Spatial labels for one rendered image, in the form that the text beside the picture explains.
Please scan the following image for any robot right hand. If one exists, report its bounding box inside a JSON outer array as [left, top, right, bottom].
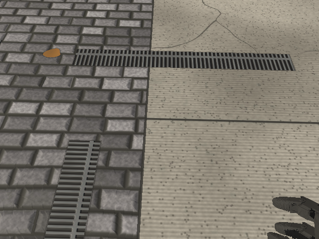
[[267, 196, 319, 239]]

